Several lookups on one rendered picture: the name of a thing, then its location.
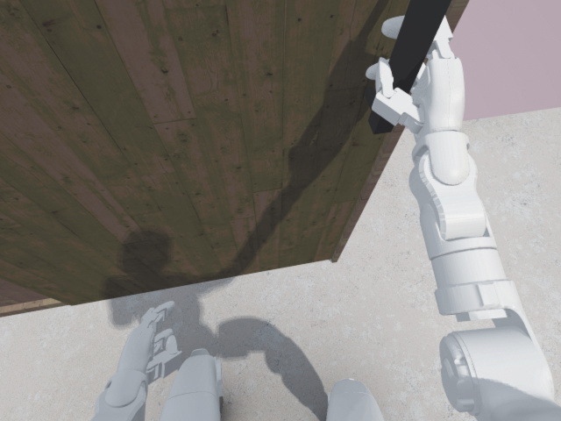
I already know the robot thigh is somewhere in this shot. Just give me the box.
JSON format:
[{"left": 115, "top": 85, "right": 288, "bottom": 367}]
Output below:
[
  {"left": 326, "top": 380, "right": 385, "bottom": 421},
  {"left": 160, "top": 354, "right": 223, "bottom": 421}
]

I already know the right robot upper arm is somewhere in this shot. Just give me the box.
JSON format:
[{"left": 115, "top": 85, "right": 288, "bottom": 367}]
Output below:
[{"left": 439, "top": 326, "right": 561, "bottom": 421}]

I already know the wardrobe door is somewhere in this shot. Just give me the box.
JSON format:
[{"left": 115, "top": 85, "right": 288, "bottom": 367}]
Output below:
[
  {"left": 0, "top": 279, "right": 50, "bottom": 307},
  {"left": 0, "top": 0, "right": 410, "bottom": 306}
]

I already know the right robot hand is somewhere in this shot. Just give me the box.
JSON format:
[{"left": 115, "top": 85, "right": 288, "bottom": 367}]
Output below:
[{"left": 366, "top": 15, "right": 465, "bottom": 143}]

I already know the left robot hand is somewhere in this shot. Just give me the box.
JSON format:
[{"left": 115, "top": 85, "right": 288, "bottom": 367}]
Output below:
[{"left": 117, "top": 301, "right": 181, "bottom": 385}]

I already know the left robot thigh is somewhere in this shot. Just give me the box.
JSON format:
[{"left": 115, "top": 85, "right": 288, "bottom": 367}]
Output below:
[{"left": 160, "top": 354, "right": 223, "bottom": 421}]

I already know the right robot thigh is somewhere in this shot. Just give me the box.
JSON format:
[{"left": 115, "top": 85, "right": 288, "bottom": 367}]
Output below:
[{"left": 326, "top": 380, "right": 385, "bottom": 421}]

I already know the right robot forearm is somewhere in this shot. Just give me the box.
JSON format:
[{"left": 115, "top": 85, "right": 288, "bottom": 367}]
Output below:
[{"left": 408, "top": 130, "right": 554, "bottom": 399}]

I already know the handle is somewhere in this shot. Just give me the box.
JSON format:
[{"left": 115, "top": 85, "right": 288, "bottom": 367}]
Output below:
[{"left": 364, "top": 0, "right": 451, "bottom": 134}]

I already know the left robot forearm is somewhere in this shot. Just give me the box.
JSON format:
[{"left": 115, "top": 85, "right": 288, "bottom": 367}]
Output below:
[{"left": 90, "top": 369, "right": 148, "bottom": 421}]

